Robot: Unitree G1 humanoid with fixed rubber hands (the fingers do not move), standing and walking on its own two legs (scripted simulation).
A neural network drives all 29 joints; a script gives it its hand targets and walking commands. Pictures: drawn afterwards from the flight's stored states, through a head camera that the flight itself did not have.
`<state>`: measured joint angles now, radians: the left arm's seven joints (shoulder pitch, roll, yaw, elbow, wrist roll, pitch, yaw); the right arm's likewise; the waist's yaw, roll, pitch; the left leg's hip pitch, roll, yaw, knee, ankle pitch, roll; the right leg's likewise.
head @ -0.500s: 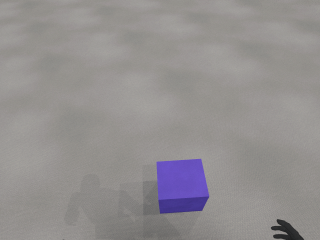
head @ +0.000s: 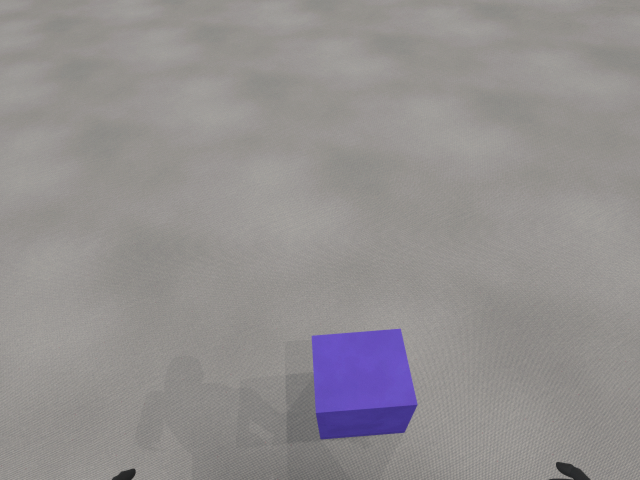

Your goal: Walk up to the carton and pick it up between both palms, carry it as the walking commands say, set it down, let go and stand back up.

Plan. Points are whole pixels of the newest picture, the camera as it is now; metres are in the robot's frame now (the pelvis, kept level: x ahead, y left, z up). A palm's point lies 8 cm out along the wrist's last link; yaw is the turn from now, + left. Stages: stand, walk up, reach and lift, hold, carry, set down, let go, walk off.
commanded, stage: walk up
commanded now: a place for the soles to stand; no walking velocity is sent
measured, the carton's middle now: (359, 385) +0.45 -0.06 -0.65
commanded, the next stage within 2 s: none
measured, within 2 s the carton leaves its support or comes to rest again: neither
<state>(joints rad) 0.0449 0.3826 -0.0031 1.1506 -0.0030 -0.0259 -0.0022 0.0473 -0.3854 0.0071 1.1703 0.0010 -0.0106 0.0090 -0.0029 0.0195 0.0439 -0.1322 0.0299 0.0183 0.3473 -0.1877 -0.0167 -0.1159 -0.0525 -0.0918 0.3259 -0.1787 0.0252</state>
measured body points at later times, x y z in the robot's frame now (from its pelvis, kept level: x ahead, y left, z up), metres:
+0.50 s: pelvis +0.06 -0.03 -0.02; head +0.10 -0.02 +0.43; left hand +0.09 +0.31 -0.14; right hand +0.18 -0.36 -0.13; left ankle +0.14 +0.08 -0.74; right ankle +0.01 -0.13 -0.75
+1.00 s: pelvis +0.09 -0.04 -0.01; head +0.11 -0.05 +0.44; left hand +0.20 +0.28 -0.12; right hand +0.19 -0.36 -0.14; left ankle +0.14 +0.08 -0.75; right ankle +0.07 -0.17 -0.75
